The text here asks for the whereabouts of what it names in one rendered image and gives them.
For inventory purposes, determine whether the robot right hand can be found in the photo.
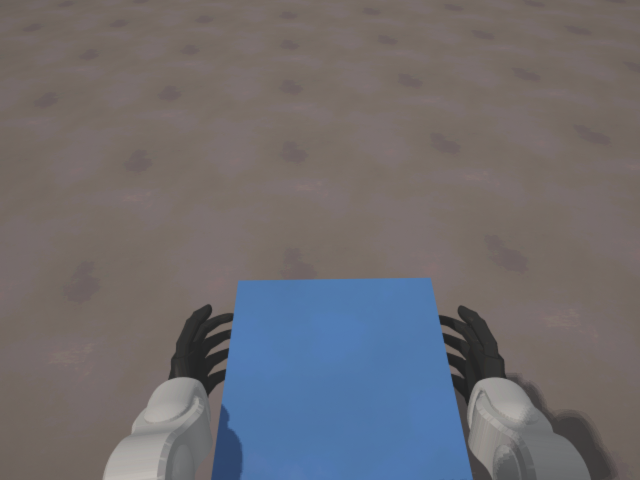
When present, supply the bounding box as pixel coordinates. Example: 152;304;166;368
439;305;507;406

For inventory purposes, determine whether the carton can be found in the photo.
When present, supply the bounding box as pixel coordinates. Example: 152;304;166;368
211;278;473;480

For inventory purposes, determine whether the robot left hand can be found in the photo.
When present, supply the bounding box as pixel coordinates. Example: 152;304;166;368
168;304;234;396

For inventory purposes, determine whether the right robot forearm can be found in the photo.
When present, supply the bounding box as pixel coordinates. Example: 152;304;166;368
467;377;591;480

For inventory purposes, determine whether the left robot forearm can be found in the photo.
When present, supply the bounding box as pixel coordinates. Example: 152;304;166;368
103;377;213;480

